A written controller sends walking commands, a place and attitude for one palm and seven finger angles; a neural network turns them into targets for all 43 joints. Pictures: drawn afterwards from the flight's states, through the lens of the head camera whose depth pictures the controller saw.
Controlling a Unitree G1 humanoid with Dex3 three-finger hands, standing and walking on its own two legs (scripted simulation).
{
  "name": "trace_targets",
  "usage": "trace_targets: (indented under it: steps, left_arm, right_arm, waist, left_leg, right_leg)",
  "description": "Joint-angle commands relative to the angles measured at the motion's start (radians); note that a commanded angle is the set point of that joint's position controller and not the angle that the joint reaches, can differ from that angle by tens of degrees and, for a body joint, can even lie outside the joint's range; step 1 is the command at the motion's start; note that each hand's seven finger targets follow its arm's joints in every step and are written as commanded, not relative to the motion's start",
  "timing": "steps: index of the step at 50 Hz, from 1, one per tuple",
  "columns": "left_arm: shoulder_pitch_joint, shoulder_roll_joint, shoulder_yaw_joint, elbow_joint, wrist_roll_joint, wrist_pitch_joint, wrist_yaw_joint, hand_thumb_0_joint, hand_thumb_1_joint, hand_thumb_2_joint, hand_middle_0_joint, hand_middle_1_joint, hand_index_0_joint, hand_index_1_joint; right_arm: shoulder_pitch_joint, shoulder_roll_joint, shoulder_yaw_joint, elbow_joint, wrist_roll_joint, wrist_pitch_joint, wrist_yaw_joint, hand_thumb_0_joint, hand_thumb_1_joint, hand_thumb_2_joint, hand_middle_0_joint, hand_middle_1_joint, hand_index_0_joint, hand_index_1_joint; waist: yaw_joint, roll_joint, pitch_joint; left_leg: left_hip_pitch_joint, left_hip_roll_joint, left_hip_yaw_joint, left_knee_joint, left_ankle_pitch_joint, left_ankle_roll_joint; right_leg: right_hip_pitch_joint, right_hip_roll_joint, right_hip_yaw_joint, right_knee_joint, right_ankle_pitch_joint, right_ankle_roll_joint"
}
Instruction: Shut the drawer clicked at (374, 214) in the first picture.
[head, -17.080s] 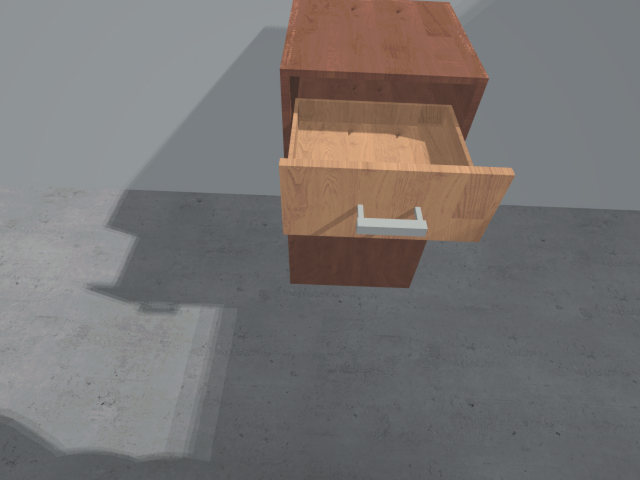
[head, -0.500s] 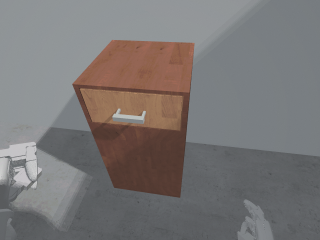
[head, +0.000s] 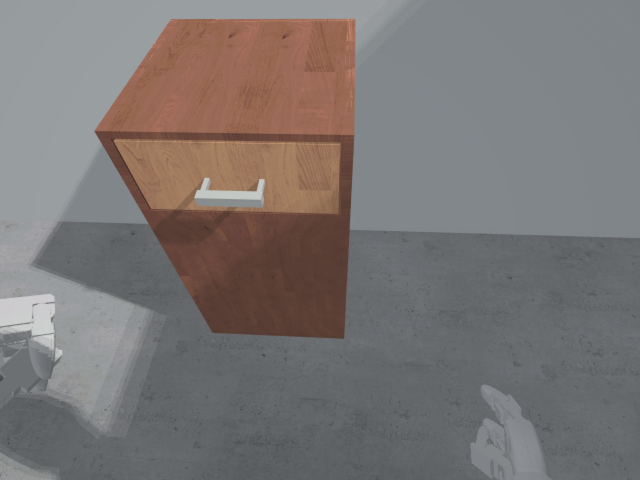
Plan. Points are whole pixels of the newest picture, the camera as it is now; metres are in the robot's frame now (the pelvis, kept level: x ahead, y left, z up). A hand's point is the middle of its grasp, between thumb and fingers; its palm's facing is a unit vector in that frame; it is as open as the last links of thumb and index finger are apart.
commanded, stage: step back with the hand held close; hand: left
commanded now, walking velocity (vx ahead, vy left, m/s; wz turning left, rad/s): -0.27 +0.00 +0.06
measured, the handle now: (231, 191) +0.59 +0.21 -0.05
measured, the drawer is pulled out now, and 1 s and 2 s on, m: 0.00 0.00 0.00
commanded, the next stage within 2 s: stop stepping back and stand still in 0.62 s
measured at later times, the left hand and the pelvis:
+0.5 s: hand out of the picture +0.09 +0.23 +0.17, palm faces +0.44 -0.75 -0.49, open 3.2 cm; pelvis -0.09 -0.02 -0.01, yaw +2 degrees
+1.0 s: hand out of the picture -0.12 +0.24 +0.18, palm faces +0.52 -0.70 -0.49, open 3.2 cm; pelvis -0.28 -0.01 -0.05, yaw +5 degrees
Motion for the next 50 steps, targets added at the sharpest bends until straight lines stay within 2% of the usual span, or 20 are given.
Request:
trace_targets:
  steps: [1,9,16,20,30,35,37,38,39,40,41,42,43,44,45,46,47,48,49,50]
  left_arm:
    - [0.010,0.190,0.169,-0.242,-0.010,-0.062,0.052,0.000,0.900,0.900,-1.400,-1.600,-1.400,-1.600]
    - [0.010,0.154,0.137,-0.176,-0.005,-0.089,0.073,0.000,0.900,0.900,-1.400,-1.600,-1.400,-1.600]
    - [-0.056,0.179,0.135,-0.165,0.012,-0.138,0.089,0.000,0.900,0.900,-1.400,-1.600,-1.400,-1.600]
    - [-0.064,0.171,0.124,-0.163,0.008,-0.153,0.095,0.000,0.900,0.900,-1.400,-1.600,-1.400,-1.600]
    - [-0.071,0.189,0.152,-0.174,0.013,-0.185,0.098,0.000,0.900,0.900,-1.400,-1.600,-1.400,-1.600]
    - [-0.094,0.208,0.169,-0.209,0.008,-0.196,0.089,0.000,0.900,0.900,-1.400,-1.600,-1.400,-1.600]
    - [-0.098,0.210,0.170,-0.223,0.004,-0.196,0.082,0.000,0.900,0.900,-1.400,-1.600,-1.400,-1.600]
    - [-0.097,0.208,0.167,-0.238,-0.003,-0.190,0.077,0.000,0.900,0.900,-1.400,-1.600,-1.400,-1.600]
    - [-0.102,0.206,0.175,-0.256,-0.008,-0.174,0.073,0.000,0.900,0.900,-1.400,-1.600,-1.400,-1.600]
    - [-0.121,0.211,0.193,-0.280,-0.006,-0.153,0.068,0.000,0.900,0.900,-1.400,-1.600,-1.400,-1.600]
    - [-0.168,0.255,0.224,-0.301,-0.001,-0.155,0.063,0.000,0.900,0.900,-1.400,-1.600,-1.400,-1.600]
    - [-0.141,0.267,0.245,-0.295,0.019,-0.159,0.057,0.000,0.900,0.900,-1.400,-1.600,-1.400,-1.600]
    - [-0.035,0.258,0.251,-0.230,0.035,-0.157,0.057,0.000,0.900,0.900,-1.400,-1.600,-1.400,-1.600]
    - [0.031,0.274,0.265,-0.232,0.023,-0.142,0.065,0.000,0.900,0.900,-1.400,-1.600,-1.400,-1.600]
    - [0.001,0.347,0.304,-0.324,0.013,-0.116,0.061,0.000,0.900,0.900,-1.400,-1.600,-1.400,-1.600]
    - [-0.098,0.387,0.326,-0.308,0.006,-0.094,0.056,0.000,0.900,0.900,-1.400,-1.600,-1.400,-1.600]
    - [-0.201,0.357,0.289,-0.284,-0.008,-0.082,0.043,0.000,0.900,0.900,-1.400,-1.600,-1.400,-1.600]
    - [-0.219,0.297,0.258,-0.266,-0.009,-0.069,0.045,0.000,0.900,0.900,-1.400,-1.600,-1.400,-1.600]
    - [-0.239,0.267,0.231,-0.232,-0.014,-0.067,0.048,0.000,0.900,0.900,-1.400,-1.600,-1.400,-1.600]
    - [-0.273,0.225,0.190,-0.216,-0.011,-0.064,0.055,0.000,0.900,0.900,-1.400,-1.600,-1.400,-1.600]
  right_arm:
    - [-0.077,-0.120,-0.051,-0.163,0.006,-0.040,-0.021,0.000,-0.900,-0.900,0.200,0.300,0.200,0.300]
    - [-0.069,-0.119,-0.061,-0.139,0.016,-0.047,-0.025,0.000,-0.900,-0.900,0.200,0.300,0.200,0.300]
    - [-0.047,-0.135,-0.067,-0.126,0.013,-0.073,-0.034,0.000,-0.900,-0.900,0.200,0.300,0.200,0.300]
    - [-0.036,-0.124,-0.064,-0.115,0.008,-0.082,-0.031,0.000,-0.900,-0.900,0.200,0.300,0.200,0.300]
    - [-0.024,-0.129,-0.075,-0.107,0.009,-0.081,-0.018,0.000,-0.900,-0.900,0.200,0.300,0.200,0.300]
    - [-0.008,-0.123,-0.075,-0.095,0.009,-0.066,-0.004,0.000,-0.900,-0.900,0.200,0.300,0.200,0.300]
    - [0.017,-0.123,-0.070,-0.095,0.008,-0.063,-0.006,0.000,-0.900,-0.900,0.200,0.300,0.200,0.300]
    - [0.026,-0.139,-0.071,-0.105,0.007,-0.070,-0.009,0.000,-0.900,-0.900,0.200,0.300,0.200,0.300]
    - [0.013,-0.152,-0.070,-0.122,0.006,-0.081,-0.011,0.000,-0.900,-0.900,0.200,0.300,0.200,0.300]
    - [-0.044,-0.154,-0.072,-0.141,0.005,-0.096,-0.011,0.000,-0.900,-0.900,0.200,0.300,0.200,0.300]
    - [-0.088,-0.128,-0.084,-0.139,0.015,-0.114,0.000,0.000,-0.900,-0.900,0.200,0.300,0.200,0.300]
    - [-0.145,-0.137,-0.106,-0.138,0.015,-0.123,0.016,0.000,-0.900,-0.900,0.200,0.300,0.200,0.300]
    - [-0.113,-0.109,-0.098,-0.111,0.013,-0.127,0.031,0.000,-0.900,-0.900,0.200,0.300,0.200,0.300]
    - [-0.084,-0.071,-0.085,-0.105,0.019,-0.130,0.036,0.000,-0.900,-0.900,0.200,0.300,0.200,0.300]
    - [-0.102,-0.069,-0.080,-0.108,0.000,-0.118,0.038,0.000,-0.900,-0.900,0.200,0.300,0.200,0.300]
    - [-0.027,-0.113,-0.081,-0.058,-0.048,-0.089,0.042,0.000,-0.900,-0.900,0.200,0.300,0.200,0.300]
    - [0.006,-0.074,-0.037,-0.043,-0.048,-0.081,0.045,0.000,-0.900,-0.900,0.200,0.300,0.200,0.300]
    - [0.016,-0.036,-0.017,-0.023,-0.039,-0.082,0.028,0.000,-0.900,-0.900,0.200,0.300,0.200,0.300]
    - [-0.003,-0.065,-0.025,-0.042,-0.022,-0.105,0.005,0.000,-0.900,-0.900,0.200,0.300,0.200,0.300]
    - [-0.009,-0.087,-0.030,-0.048,-0.010,-0.126,-0.015,0.000,-0.900,-0.900,0.200,0.300,0.200,0.300]
  waist:
    - [0.009,0.054,-0.243]
    - [0.001,-0.013,-0.168]
    - [-0.010,0.008,-0.115]
    - [-0.009,-0.043,-0.123]
    - [-0.018,-0.019,-0.138]
    - [-0.034,-0.057,-0.151]
    - [-0.054,-0.028,-0.184]
    - [-0.059,0.042,-0.211]
    - [-0.058,0.170,-0.224]
    - [-0.037,0.359,-0.220]
    - [0.000,0.455,-0.187]
    - [0.043,0.428,-0.156]
    - [0.070,0.312,-0.156]
    - [0.076,-0.036,-0.081]
    - [0.064,-0.401,-0.043]
    - [-0.044,-0.308,-0.047]
    - [-0.080,-0.308,-0.147]
    - [-0.067,-0.314,-0.154]
    - [-0.061,-0.341,-0.140]
    - [-0.053,-0.326,-0.131]
  left_leg:
    - [-0.068,-0.099,0.157,-0.099,0.256,0.062]
    - [-0.180,-0.119,0.156,-0.116,-0.050,0.064]
    - [-0.255,-0.116,0.142,-0.127,-0.244,0.072]
    - [-0.211,-0.129,0.142,-0.077,-0.198,0.064]
    - [-0.241,-0.124,0.123,-0.040,-0.237,0.058]
    - [-0.162,-0.129,0.121,0.094,-0.253,0.045]
    - [-0.117,-0.105,0.083,0.126,-0.290,0.048]
    - [-0.178,-0.069,0.030,0.096,-0.385,0.067]
    - [-0.347,0.001,-0.065,-0.041,-0.563,0.101]
    - [-0.669,0.111,-0.189,-0.275,-0.801,0.163]
    - [-0.868,0.149,-0.205,-0.365,-0.829,0.202]
    - [-0.991,0.138,-0.105,-0.252,-0.729,0.179]
    - [-0.861,0.040,0.044,-0.027,-0.617,0.102]
    - [-0.531,-0.098,0.170,0.427,-0.401,0.026]
    - [-0.364,-0.172,0.045,1.008,-0.334,0.026]
    - [-0.386,-0.155,-0.004,1.212,-0.211,0.016]
    - [-0.203,-0.085,0.018,1.209,-0.159,0.020]
    - [-0.103,-0.093,0.107,1.047,-0.179,0.046]
    - [-0.065,-0.079,0.123,0.815,-0.269,0.067]
    - [-0.011,-0.062,0.114,0.544,-0.347,0.094]
  right_leg:
    - [0.225,0.158,-0.214,0.017,0.299,-0.063]
    - [0.172,0.168,-0.202,-0.066,0.029,-0.062]
    - [0.114,0.180,-0.181,-0.119,-0.230,-0.060]
    - [0.054,0.167,-0.174,-0.138,-0.235,-0.069]
    - [0.018,0.169,-0.173,-0.088,-0.257,-0.075]
    - [-0.161,0.136,-0.160,-0.087,-0.402,-0.095]
    - [-0.235,0.132,-0.180,0.025,-0.448,-0.099]
    - [-0.216,0.152,-0.193,0.181,-0.463,-0.092]
    - [-0.111,0.203,-0.221,0.441,-0.442,-0.073]
    - [0.117,0.283,-0.249,0.813,-0.394,-0.040]
    - [0.258,0.298,-0.247,1.036,-0.342,-0.054]
    - [0.370,0.233,-0.170,1.003,-0.385,-0.088]
    - [0.289,0.204,-0.168,0.748,-0.474,-0.128]
    - [-0.152,0.105,-0.040,0.223,-0.631,-0.211]
    - [-0.667,-0.113,0.514,-0.251,-0.971,-0.335]
    - [-0.739,-0.216,0.646,-0.393,-1.032,-0.373]
    - [-0.809,-0.165,0.404,-0.307,-0.984,-0.286]
    - [-0.716,-0.041,0.182,-0.221,-0.909,-0.224]
    - [-0.644,-0.022,0.116,-0.159,-0.856,-0.211]
    - [-0.576,-0.034,0.100,-0.090,-0.819,-0.213]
